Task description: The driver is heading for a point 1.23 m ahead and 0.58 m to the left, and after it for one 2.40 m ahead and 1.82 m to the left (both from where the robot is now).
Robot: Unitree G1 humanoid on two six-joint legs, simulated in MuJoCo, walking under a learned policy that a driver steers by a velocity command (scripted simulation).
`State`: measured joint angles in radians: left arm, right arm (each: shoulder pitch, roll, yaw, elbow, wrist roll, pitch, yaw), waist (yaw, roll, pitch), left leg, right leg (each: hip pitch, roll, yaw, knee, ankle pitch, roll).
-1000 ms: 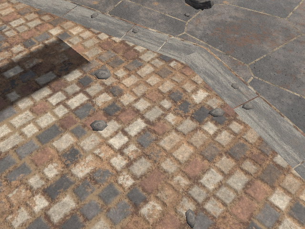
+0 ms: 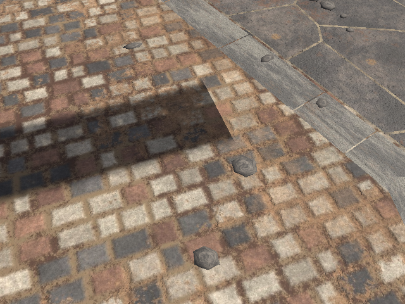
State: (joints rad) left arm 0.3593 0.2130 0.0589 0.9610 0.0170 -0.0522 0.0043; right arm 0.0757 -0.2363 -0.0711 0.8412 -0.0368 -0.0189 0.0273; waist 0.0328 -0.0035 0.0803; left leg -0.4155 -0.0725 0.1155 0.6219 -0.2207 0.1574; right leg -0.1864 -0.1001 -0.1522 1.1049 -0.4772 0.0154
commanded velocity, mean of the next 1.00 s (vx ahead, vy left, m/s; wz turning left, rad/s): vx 0.50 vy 0.00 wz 0.60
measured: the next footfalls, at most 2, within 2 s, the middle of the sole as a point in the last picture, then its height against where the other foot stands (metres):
right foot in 0.48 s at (234, 293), level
left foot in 1.02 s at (137, 249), level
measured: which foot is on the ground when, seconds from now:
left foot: down 0.00-0.48, up 0.50-1.00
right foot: up 0.00-0.46, down 0.48-1.00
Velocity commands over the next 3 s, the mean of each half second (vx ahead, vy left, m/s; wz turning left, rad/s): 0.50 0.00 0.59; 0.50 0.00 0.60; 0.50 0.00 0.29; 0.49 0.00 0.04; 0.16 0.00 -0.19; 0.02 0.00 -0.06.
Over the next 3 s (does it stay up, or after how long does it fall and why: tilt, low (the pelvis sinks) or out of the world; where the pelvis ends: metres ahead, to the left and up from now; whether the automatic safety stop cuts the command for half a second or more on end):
stays up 1.03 0.56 0.03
